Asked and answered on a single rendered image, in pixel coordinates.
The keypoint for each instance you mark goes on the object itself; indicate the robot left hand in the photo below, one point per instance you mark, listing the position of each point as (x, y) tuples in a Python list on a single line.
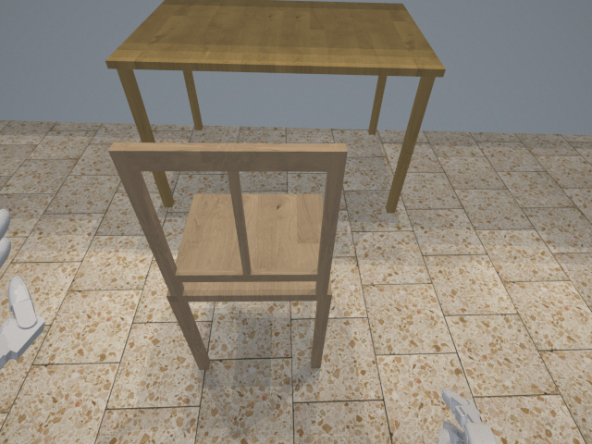
[(18, 333)]

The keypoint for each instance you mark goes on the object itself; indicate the table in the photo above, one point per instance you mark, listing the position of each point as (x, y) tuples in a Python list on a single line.
[(277, 36)]

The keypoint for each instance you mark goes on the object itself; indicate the robot right hand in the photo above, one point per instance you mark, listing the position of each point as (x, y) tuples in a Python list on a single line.
[(466, 414)]

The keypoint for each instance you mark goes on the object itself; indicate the chair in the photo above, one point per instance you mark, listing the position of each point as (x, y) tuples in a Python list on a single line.
[(241, 247)]

